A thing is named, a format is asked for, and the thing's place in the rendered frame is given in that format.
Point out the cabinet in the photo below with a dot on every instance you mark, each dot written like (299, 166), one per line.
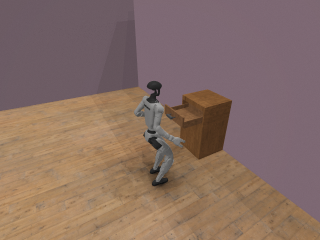
(208, 137)

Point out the drawer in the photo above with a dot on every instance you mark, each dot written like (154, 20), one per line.
(186, 115)

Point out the robot right upper arm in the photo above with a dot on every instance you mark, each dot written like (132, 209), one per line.
(159, 110)

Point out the handle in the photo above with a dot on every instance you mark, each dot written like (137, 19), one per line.
(169, 116)

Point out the humanoid robot head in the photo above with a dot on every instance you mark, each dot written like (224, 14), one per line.
(154, 85)

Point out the robot left upper arm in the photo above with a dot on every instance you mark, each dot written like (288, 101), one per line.
(137, 111)

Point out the robot right thigh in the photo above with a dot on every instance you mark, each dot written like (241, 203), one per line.
(163, 146)

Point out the right robot hand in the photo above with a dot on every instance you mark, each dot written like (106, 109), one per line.
(177, 141)

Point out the right robot forearm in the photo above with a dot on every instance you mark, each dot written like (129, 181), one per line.
(164, 134)

